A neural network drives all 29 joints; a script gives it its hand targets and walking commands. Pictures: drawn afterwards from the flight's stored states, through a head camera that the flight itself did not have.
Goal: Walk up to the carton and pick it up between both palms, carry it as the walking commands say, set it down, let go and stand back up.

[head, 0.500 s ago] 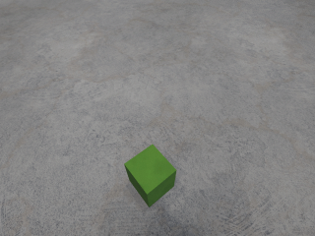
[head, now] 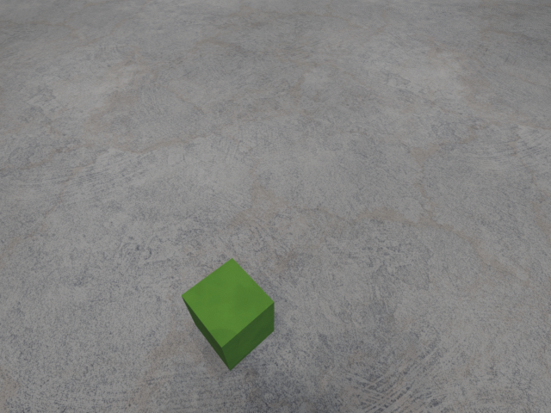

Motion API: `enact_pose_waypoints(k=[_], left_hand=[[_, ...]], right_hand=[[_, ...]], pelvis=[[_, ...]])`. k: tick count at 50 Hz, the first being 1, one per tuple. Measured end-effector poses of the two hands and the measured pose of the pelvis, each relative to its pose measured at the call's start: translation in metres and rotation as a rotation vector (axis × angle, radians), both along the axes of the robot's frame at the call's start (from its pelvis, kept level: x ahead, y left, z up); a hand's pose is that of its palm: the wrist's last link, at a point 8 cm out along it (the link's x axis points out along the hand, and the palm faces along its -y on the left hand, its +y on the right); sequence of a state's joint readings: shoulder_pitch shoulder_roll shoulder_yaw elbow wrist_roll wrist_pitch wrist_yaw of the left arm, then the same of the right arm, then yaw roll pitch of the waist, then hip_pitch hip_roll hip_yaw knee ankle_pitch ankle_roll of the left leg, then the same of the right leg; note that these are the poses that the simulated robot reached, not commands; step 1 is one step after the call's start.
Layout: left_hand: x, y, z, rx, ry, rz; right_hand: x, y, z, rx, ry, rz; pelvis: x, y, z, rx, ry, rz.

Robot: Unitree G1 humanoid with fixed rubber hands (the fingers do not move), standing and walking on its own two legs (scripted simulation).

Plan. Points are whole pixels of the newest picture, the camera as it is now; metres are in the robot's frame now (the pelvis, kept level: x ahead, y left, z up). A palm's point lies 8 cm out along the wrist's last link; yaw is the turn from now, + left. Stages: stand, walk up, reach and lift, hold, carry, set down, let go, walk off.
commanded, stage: walk up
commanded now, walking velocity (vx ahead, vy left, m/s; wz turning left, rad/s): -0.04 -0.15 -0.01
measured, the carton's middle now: (231, 314) +0.50 +0.17 -0.63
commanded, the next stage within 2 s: none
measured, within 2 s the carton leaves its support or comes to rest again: neither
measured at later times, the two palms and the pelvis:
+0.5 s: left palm out of the picture +0.01 +0.24 -0.13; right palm out of the picture +0.01 -0.25 -0.11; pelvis -0.03 +0.00 +0.02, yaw +2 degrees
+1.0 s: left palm out of the picture +0.01 +0.24 -0.11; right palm out of the picture +0.00 -0.25 -0.12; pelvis -0.02 -0.01 +0.02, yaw +2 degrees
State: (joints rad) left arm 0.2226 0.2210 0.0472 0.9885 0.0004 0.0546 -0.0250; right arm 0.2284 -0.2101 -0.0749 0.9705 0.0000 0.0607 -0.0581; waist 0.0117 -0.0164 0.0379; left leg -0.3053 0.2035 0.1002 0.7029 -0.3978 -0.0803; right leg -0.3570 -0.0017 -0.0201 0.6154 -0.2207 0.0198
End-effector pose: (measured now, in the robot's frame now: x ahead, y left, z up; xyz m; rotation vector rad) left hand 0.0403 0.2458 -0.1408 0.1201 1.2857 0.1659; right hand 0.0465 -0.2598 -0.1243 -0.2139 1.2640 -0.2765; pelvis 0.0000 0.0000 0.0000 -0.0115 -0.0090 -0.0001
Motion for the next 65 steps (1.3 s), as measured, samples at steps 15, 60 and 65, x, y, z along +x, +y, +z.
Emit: enact_pose_waypoints(k=[15,60,65], left_hand=[[-0.028,-0.006,0.025,0.080,-0.026,0.012],[-0.035,-0.007,0.026,0.069,-0.032,0.010],[-0.040,-0.004,0.024,0.061,-0.019,0.013]], right_hand=[[-0.009,-0.003,-0.004,0.070,0.016,0.039],[-0.054,0.005,0.002,0.076,0.074,0.042],[-0.067,0.007,0.004,0.068,0.095,0.033]], pelvis=[[-0.022,-0.016,0.011,0.002,0.005,0.037],[-0.031,-0.012,0.017,0.013,0.003,0.030],[-0.034,-0.008,0.017,0.009,0.000,0.029]])
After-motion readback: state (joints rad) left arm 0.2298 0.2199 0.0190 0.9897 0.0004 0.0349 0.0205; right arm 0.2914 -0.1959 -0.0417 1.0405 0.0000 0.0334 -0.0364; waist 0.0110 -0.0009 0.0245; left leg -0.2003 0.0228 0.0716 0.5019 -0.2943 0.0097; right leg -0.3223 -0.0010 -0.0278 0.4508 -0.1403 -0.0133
